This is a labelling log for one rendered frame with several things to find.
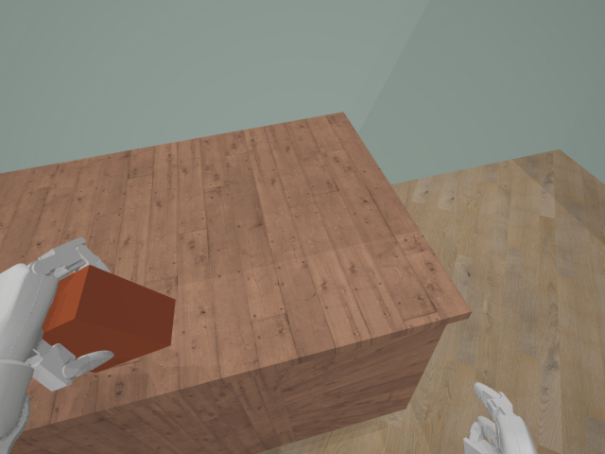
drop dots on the sponge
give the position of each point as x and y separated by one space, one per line
94 310

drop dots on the table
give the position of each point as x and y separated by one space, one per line
307 298

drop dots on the left robot hand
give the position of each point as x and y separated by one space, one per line
26 293

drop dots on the left robot forearm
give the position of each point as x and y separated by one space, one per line
15 377

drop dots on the right robot hand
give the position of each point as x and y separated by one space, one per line
508 435

